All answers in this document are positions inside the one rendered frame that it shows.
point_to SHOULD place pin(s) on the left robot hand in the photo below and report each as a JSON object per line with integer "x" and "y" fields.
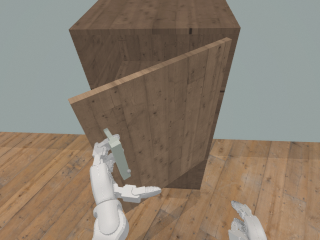
{"x": 102, "y": 180}

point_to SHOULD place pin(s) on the handle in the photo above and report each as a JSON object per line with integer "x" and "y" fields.
{"x": 118, "y": 154}

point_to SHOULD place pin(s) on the robot left forearm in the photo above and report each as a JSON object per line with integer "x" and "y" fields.
{"x": 111, "y": 223}

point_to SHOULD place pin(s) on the cupboard door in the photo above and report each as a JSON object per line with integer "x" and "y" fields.
{"x": 163, "y": 115}

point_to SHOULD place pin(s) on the right robot hand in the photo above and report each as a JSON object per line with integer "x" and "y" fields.
{"x": 250, "y": 229}

